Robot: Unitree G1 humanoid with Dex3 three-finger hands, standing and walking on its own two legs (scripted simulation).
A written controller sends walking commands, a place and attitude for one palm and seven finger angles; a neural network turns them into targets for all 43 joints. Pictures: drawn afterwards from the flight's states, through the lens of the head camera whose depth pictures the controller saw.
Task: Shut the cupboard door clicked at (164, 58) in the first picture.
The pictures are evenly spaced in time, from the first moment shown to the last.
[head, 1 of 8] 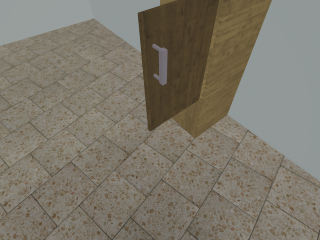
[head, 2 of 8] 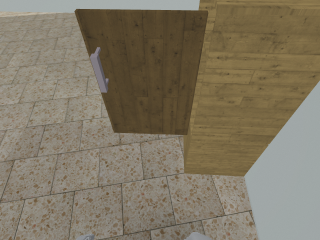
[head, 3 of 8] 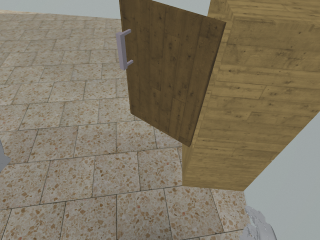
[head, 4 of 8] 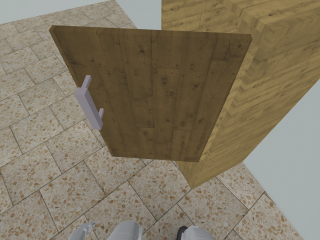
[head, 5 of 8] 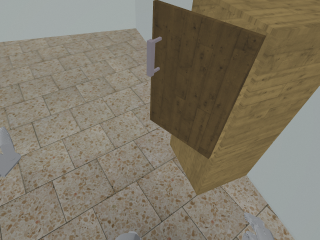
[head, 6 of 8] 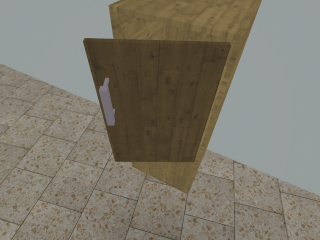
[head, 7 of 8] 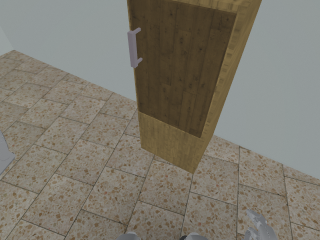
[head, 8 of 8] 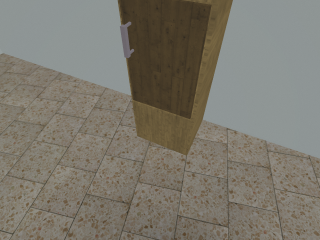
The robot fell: no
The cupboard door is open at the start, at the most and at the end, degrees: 91 91 0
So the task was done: yes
